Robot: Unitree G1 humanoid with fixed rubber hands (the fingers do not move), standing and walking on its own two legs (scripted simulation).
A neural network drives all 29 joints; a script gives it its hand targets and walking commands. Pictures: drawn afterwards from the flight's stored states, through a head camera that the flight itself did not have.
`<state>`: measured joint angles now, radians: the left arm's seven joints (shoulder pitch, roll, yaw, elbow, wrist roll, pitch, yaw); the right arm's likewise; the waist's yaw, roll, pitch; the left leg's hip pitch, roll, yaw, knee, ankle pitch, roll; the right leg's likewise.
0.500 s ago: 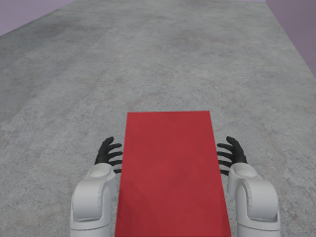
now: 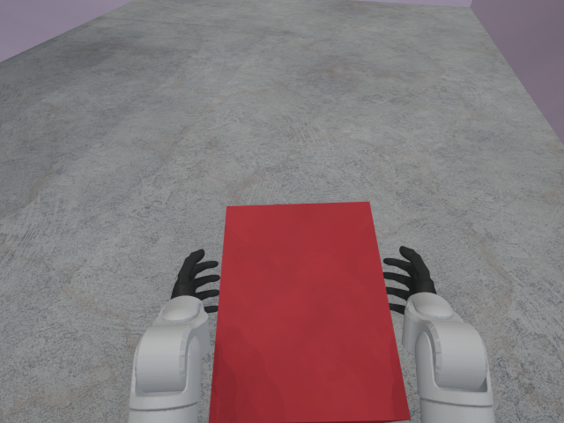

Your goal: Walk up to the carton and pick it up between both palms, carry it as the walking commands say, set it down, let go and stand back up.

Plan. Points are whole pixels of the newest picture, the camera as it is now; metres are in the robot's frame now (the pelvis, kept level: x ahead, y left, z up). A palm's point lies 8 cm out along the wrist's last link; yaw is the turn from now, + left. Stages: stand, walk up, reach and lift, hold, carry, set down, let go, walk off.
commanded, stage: carry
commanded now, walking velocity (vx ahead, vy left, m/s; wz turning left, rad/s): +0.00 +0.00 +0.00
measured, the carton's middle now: (301, 312) +0.29 +0.00 +0.00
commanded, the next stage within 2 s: none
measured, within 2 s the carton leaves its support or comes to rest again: neither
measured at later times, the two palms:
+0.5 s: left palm (187, 306) +0.25 +0.15 +0.08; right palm (421, 305) +0.26 -0.14 +0.09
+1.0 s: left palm (192, 307) +0.25 +0.15 +0.07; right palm (422, 307) +0.26 -0.15 +0.08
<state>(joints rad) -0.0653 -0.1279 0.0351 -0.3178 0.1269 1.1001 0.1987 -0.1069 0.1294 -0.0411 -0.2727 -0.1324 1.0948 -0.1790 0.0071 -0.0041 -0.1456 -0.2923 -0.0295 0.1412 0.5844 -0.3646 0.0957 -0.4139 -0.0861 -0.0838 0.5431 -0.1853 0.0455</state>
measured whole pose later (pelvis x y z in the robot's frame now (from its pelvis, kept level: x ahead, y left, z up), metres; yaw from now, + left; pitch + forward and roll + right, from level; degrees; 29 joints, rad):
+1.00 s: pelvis +0.00 +0.00 +0.00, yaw -1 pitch +3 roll -1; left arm -0.07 -0.13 0.04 -0.24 0.14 1.04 0.18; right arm -0.12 0.13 -0.06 -0.20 -0.14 1.02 -0.16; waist 0.01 0.00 -0.14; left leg -0.29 -0.02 0.16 0.60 -0.37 0.10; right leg -0.41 -0.07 -0.07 0.54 -0.18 0.04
